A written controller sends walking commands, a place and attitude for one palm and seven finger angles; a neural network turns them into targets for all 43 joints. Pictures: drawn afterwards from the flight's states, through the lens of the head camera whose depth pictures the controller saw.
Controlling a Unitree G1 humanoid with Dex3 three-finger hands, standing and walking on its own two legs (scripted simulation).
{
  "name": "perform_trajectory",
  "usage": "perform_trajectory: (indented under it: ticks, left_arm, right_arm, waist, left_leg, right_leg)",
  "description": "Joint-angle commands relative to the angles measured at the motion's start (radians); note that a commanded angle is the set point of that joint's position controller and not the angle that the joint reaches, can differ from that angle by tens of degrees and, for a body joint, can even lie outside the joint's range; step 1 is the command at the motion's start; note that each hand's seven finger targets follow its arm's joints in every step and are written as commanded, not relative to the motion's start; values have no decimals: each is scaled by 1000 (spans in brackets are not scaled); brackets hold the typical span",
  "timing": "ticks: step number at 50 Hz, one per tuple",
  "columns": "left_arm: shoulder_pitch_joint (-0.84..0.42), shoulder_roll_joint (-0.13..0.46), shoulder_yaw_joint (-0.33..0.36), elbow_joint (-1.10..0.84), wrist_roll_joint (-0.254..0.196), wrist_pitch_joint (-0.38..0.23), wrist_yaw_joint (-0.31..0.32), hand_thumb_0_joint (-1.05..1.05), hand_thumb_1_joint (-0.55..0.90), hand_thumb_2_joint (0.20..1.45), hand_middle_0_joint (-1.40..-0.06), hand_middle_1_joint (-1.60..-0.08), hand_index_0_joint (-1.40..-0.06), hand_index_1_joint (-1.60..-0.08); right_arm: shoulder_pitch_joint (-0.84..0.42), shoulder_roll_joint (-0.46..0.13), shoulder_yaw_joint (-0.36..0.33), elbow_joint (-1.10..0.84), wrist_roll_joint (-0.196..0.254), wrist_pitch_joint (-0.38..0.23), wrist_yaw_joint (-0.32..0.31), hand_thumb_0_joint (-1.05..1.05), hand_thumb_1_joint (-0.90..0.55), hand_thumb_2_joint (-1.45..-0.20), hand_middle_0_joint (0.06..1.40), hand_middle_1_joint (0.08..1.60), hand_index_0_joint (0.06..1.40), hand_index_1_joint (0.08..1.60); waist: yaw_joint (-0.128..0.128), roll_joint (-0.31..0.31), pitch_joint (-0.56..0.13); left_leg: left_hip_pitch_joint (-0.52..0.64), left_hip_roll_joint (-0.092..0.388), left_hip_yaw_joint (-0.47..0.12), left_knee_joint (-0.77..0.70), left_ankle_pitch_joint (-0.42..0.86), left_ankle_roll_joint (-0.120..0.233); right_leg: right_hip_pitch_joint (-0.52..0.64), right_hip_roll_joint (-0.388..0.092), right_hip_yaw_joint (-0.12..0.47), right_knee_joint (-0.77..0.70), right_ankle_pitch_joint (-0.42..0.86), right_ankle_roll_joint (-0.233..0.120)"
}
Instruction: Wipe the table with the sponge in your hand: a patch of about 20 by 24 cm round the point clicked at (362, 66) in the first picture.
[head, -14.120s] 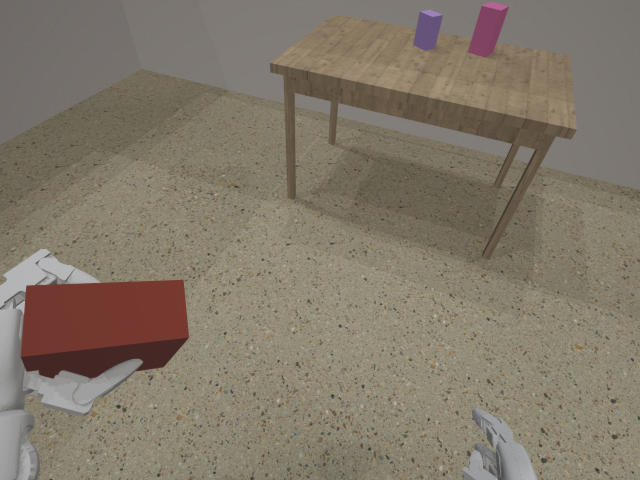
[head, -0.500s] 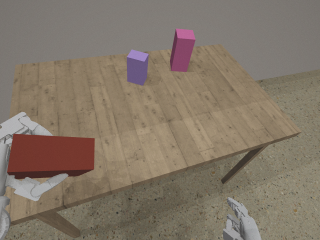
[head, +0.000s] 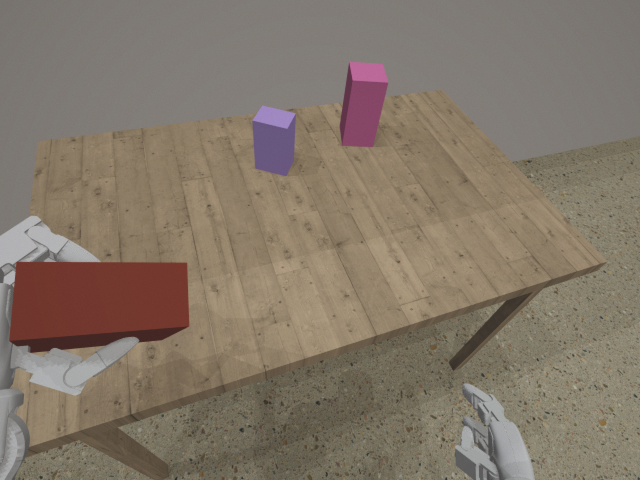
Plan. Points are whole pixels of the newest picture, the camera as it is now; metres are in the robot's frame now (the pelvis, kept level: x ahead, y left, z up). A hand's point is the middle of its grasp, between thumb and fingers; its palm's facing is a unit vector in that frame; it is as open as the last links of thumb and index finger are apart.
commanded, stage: look again from close up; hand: left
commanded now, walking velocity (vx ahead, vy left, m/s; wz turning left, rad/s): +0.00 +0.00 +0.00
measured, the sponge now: (128, 308) +0.23 +0.21 +0.14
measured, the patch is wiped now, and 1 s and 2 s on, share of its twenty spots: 0.00 0.00 0.00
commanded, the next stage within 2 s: shuffle to correct the standing spot in 0.08 s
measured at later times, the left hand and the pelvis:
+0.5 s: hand (114, 306) +0.22 +0.21 +0.16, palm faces +0.35 -0.86 -0.38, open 9.7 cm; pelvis +0.00 -0.03 +0.00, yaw -1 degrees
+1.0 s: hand (170, 293) +0.24 +0.17 +0.16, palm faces +0.28 -0.86 -0.42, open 9.7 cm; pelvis +0.02 -0.06 -0.01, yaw -1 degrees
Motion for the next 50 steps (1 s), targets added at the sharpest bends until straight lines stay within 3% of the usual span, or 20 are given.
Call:
perform_trajectory:
  ticks: [1, 4, 5, 8, 9, 10, 14, 15, 19, 20, 24, 25, 29, 30, 34, 35, 39, 40, 44, 50]
  left_arm:
    - [-50, 144, 105, -187, -6, -74, 23, 0, 100, 1300, -1200, -1600, -1200, -1600]
    - [-17, 156, 126, -129, -6, -62, 24, 0, 100, 1300, -1200, -1600, -1200, -1600]
    - [-17, 123, 95, -111, -10, -60, 17, 0, 100, 1300, -1200, -1600, -1200, -1600]
    - [-41, 142, 103, -123, -9, -54, 17, 0, 100, 1300, -1200, -1600, -1200, -1600]
    - [-49, 155, 111, -134, -10, -53, 19, 0, 100, 1300, -1200, -1600, -1200, -1600]
    - [-58, 127, 83, -127, -12, -51, 14, 0, 100, 1300, -1200, -1600, -1200, -1600]
    - [-106, 194, 133, -204, -12, -49, 19, 0, 100, 1300, -1200, -1600, -1200, -1600]
    - [-102, 161, 109, -192, -17, -48, 15, 0, 100, 1300, -1200, -1600, -1200, -1600]
    - [-75, 186, 138, -214, -20, -40, 16, 0, 100, 1300, -1200, -1600, -1200, -1600]
    - [-66, 155, 114, -205, -23, -38, 11, 0, 100, 1300, -1200, -1600, -1200, -1600]
    - [-34, 163, 127, -172, -28, -17, 7, 0, 100, 1300, -1200, -1600, -1200, -1600]
    - [-35, 135, 101, -156, -32, -12, 2, 0, 100, 1300, -1200, -1600, -1200, -1600]
    - [-56, 166, 121, -180, -34, 6, 4, 0, 100, 1300, -1200, -1600, -1200, -1600]
    - [-67, 141, 93, -183, -38, 9, 0, 0, 100, 1300, -1200, -1600, -1200, -1600]
    - [-96, 190, 128, -242, -41, 16, 4, 0, 100, 1300, -1200, -1600, -1200, -1600]
    - [-91, 168, 109, -243, -43, 17, 2, 0, 100, 1300, -1200, -1600, -1200, -1600]
    - [-51, 207, 150, -279, -48, 22, 4, 0, 100, 1300, -1200, -1600, -1200, -1600]
    - [-30, 182, 134, -267, -51, 24, -1, 0, 100, 1300, -1200, -1600, -1200, -1600]
    - [28, 203, 166, -255, -56, 30, -5, 0, 100, 1300, -1200, -1600, -1200, -1600]
    - [35, 174, 140, -228, -66, 39, -15, 0, 100, 1300, -1200, -1600, -1200, -1600]
  right_arm:
    - [-76, -135, -58, -147, 10, -56, -8, 0, -900, -900, 200, 300, 200, 300]
    - [-82, -139, -61, -141, 16, -48, -10, 0, -900, -900, 200, 300, 200, 300]
    - [-73, -138, -60, -139, 12, -42, -10, 0, -900, -900, 200, 300, 200, 300]
    - [-79, -143, -65, -143, 13, -39, -14, 0, -900, -900, 200, 300, 200, 300]
    - [-95, -141, -61, -144, 18, -40, -14, 0, -900, -900, 200, 300, 200, 300]
    - [-90, -139, -58, -142, 14, -39, -14, 0, -900, -900, 200, 300, 200, 300]
    - [-112, -133, -60, -150, 18, -40, -16, 0, -900, -900, 200, 300, 200, 300]
    - [-98, -132, -58, -149, 13, -37, -14, 0, -900, -900, 200, 300, 200, 300]
    - [-97, -128, -65, -156, 19, -35, -6, 0, -900, -900, 200, 300, 200, 300]
    - [-86, -128, -64, -156, 14, -31, -3, 0, -900, -900, 200, 300, 200, 300]
    - [-85, -125, -68, -160, 20, -22, 3, 0, -900, -900, 200, 300, 200, 300]
    - [-75, -125, -66, -161, 16, -16, 4, 0, -900, -900, 200, 300, 200, 300]
    - [-87, -122, -68, -168, 23, -8, 1, 0, -900, -900, 200, 300, 200, 300]
    - [-81, -124, -66, -170, 17, -4, 0, 0, -900, -900, 200, 300, 200, 300]
    - [-94, -122, -67, -175, 22, -3, -4, 0, -900, -900, 200, 300, 200, 300]
    - [-86, -124, -68, -175, 16, -1, -5, 0, -900, -900, 200, 300, 200, 300]
    - [-85, -126, -75, -182, 21, 2, -6, 0, -900, -900, 200, 300, 200, 300]
    - [-76, -127, -74, -183, 15, 6, -5, 0, -900, -900, 200, 300, 200, 300]
    - [-71, -131, -81, -188, 22, 16, -5, 0, -900, -900, 200, 300, 200, 300]
    - [-58, -130, -78, -185, 17, 30, -9, 0, -900, -900, 200, 300, 200, 300]
  waist:
    - [-9, 141, -180]
    - [-10, 86, -169]
    - [-11, 68, -162]
    - [-11, 52, -161]
    - [-12, 62, -150]
    - [-15, 62, -147]
    - [-11, 104, -154]
    - [-13, 105, -152]
    - [-12, 142, -176]
    - [-13, 147, -176]
    - [-14, 126, -164]
    - [-18, 114, -154]
    - [-20, 94, -146]
    - [-22, 97, -147]
    - [-21, 116, -161]
    - [-22, 120, -166]
    - [-21, 131, -208]
    - [-22, 132, -212]
    - [-24, 119, -224]
    - [-35, 73, -191]
  left_leg:
    - [7, 53, -27, -122, 42, -17]
    - [13, 55, -21, -117, 39, -15]
    - [11, 51, -17, -115, 37, -15]
    - [22, 50, -14, -108, 32, -12]
    - [20, 48, -13, -109, 23, -11]
    - [22, 47, -10, -117, 11, -13]
    - [22, 63, -15, -139, -23, -11]
    - [11, 62, -19, -143, -25, -11]
    - [42, 80, -19, -129, 8, -12]
    - [33, 83, -22, -131, 8, -12]
    - [41, 99, -12, -107, 5, -12]
    - [25, 98, -14, -104, -17, -12]
    - [42, 98, -1, -71, -31, -12]
    - [38, 94, 3, -61, -34, -11]
    - [64, 94, 7, -31, 27, -12]
    - [66, 94, 9, -19, 44, -10]
    - [104, 111, 4, 19, 199, -9]
    - [98, 115, 2, 25, 213, -6]
    - [110, 125, 3, 50, 303, -9]
    - [74, 110, 13, 69, 219, -14]
  right_leg:
    - [94, 8, -7, -12, 144, -62]
    - [74, 8, -3, -29, 134, -57]
    - [65, 8, -6, -37, 129, -57]
    - [53, 2, 10, -43, 122, -59]
    - [44, 3, 8, -50, 109, -58]
    - [35, 11, 2, -52, 87, -58]
    - [44, 28, -6, -33, 60, -53]
    - [47, 32, -13, -30, 57, -54]
    - [38, 37, -11, -10, 70, -56]
    - [41, 41, -17, -6, 70, -56]
    - [7, 39, -8, -10, 64, -56]
    - [0, 41, -8, -13, 50, -57]
    - [-39, 36, 10, -21, 38, -64]
    - [-39, 38, 7, -18, 35, -65]
    - [-46, 30, 19, -5, 71, -73]
    - [-42, 32, 16, 3, 83, -74]
    - [-19, 25, 10, 41, 181, -79]
    - [-12, 28, 3, 45, 186, -77]
    - [1, 19, -3, 67, 259, -81]
    - [-26, 9, 12, 55, 234, -90]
